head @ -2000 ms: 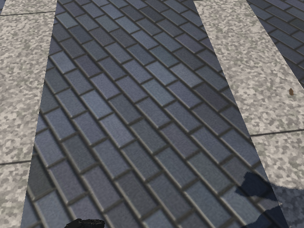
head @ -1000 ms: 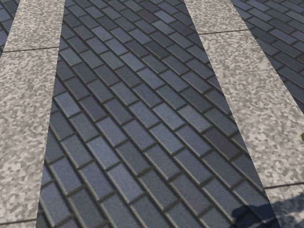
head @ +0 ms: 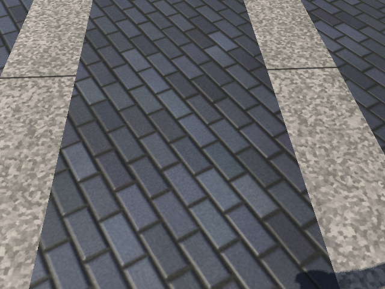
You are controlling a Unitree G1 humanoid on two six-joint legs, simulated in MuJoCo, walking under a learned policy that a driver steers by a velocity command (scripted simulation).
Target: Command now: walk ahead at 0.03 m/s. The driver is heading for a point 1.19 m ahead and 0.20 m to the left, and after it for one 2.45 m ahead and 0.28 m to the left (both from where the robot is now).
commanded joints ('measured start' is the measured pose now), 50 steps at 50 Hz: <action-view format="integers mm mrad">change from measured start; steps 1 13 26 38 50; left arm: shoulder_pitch -22 -47 240 294 173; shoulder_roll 119 89 89 191 174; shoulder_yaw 21 36 29 54 73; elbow -38 -40 40 21 -168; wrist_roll -6 -28 4 -7 -13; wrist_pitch -3 -49 -91 -60 -98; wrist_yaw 8 -16 -20 20 1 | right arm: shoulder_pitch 118 188 25 -280 -55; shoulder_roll -119 -164 -72 -40 -138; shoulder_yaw -20 -62 -51 -15 -58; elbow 0 33 -52 -254 -256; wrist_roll -17 36 59 42 18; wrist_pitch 6 -85 -108 -79 -100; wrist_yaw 4 9 52 120 88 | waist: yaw -20 -39 36 40 42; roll -10 160 -109 -75 -27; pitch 20 83 30 71 -69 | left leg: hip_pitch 135 137 -523 -354 88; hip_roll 38 266 39 -34 91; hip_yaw -25 -371 -80 138 -323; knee -175 -397 560 49 -387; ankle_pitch -4 -364 92 264 212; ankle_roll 60 240 108 128 316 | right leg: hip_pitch -156 -252 360 401 -280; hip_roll -156 -93 -320 -338 -216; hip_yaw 187 63 219 -111 186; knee -205 305 -255 -218 737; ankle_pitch -460 -292 67 620 -176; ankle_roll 5 -20 -65 -39 62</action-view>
